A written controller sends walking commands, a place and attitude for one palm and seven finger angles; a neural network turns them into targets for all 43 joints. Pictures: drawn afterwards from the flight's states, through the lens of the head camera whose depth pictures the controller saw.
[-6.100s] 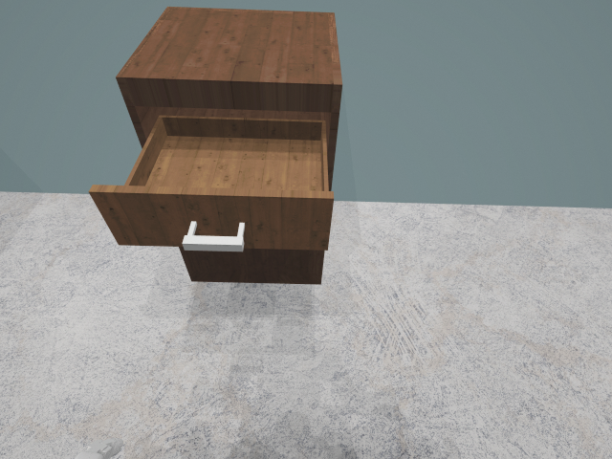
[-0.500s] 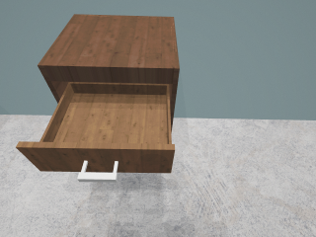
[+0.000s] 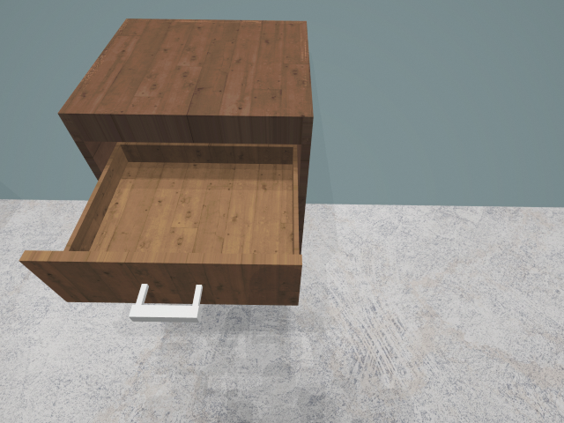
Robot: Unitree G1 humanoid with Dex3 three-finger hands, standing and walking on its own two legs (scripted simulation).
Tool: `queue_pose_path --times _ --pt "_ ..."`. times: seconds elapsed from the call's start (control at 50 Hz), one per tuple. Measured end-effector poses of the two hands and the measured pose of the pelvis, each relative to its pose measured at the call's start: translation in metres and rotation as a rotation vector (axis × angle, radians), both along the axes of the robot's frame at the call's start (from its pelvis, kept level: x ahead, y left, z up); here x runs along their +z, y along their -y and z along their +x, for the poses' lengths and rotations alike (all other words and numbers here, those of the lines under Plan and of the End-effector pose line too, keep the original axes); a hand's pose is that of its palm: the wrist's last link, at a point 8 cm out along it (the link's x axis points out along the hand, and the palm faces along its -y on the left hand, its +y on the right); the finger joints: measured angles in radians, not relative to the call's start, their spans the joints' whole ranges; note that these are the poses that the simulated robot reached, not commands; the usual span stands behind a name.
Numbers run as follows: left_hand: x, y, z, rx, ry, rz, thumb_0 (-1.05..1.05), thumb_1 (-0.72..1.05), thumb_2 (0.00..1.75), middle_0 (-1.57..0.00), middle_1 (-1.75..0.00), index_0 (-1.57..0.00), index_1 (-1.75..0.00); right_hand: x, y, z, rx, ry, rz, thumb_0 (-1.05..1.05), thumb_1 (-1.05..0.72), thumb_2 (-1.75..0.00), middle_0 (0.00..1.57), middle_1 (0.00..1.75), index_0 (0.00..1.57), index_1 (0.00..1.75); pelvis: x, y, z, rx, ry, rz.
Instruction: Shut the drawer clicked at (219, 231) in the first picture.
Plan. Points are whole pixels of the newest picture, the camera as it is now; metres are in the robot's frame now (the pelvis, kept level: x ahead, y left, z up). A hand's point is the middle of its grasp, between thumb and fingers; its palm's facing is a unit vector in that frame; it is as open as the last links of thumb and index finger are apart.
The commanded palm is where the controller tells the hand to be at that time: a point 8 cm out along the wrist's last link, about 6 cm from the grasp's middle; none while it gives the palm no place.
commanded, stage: come to a stop and stand still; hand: left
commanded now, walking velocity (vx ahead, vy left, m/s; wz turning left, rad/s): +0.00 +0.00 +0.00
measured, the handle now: (168, 302) +0.31 +0.23 -0.09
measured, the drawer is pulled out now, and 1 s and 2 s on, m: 0.29 0.29 0.29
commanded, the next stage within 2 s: look again from close up in 0.54 s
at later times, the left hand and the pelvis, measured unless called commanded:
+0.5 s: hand out of the picture -0.06 +0.18 -0.17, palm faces +0.03 -0.99 -0.17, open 7.4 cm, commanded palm none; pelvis -0.03 +0.01 +0.01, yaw +1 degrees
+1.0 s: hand out of the picture -0.01 +0.22 -0.17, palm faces +0.03 -0.98 -0.22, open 7.4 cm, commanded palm none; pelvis -0.03 +0.04 +0.00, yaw +1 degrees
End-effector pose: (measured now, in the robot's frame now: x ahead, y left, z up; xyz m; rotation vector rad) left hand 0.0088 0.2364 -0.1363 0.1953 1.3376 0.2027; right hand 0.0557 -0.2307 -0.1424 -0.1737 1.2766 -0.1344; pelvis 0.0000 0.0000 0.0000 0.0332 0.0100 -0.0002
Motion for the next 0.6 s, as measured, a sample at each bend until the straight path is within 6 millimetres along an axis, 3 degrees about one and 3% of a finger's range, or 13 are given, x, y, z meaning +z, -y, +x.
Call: queue_pose_path --times 0.16,0.46,0.6 --pt "0.003 -0.008 -0.007 -0.013 0.042 -0.003 0.01 0.91 0.9 -0.2 -0.3 -0.2 -0.29 0.004 -0.01 -0.013 0.019 0.025 0.015 0.0 -0.9 -0.9 0.2 0.3 0.2 0.3 0.003 -0.005 -0.016 0.007 0.027 -0.006" --pt "-0.004 0.005 -0.064 0.007 -0.077 -0.086 0.01 0.9 0.9 -0.2 -0.3 -0.2 -0.29 0.008 -0.02 -0.096 -0.007 -0.157 0.013 0.0 -0.91 -0.9 0.2 0.3 0.2 0.3 0.007 -0.014 -0.034 0.018 0.022 -0.019" --pt "-0.005 0.007 -0.079 0.025 -0.119 -0.098 0.01 0.9 0.9 -0.2 -0.3 -0.2 -0.29 0.007 -0.031 -0.113 -0.026 -0.196 0.025 0.0 -0.91 -0.9 0.2 0.3 0.2 0.3 0.007 -0.017 -0.033 0.017 0.023 -0.021"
